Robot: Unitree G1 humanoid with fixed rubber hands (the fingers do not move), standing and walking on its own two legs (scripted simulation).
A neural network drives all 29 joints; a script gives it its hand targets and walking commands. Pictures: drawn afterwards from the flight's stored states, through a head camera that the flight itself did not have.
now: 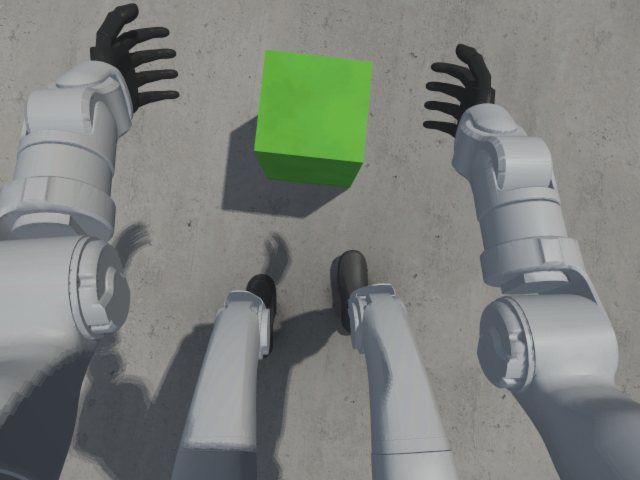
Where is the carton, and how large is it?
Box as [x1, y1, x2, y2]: [254, 50, 372, 187]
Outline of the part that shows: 265,50 254,151 267,177 269,179 349,187 363,160 372,62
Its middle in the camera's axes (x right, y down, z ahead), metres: -0.02 -0.26 +0.87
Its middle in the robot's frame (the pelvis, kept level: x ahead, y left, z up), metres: +0.64 +0.00 -0.52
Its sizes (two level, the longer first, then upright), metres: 0.210 0.200 0.250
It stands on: the floor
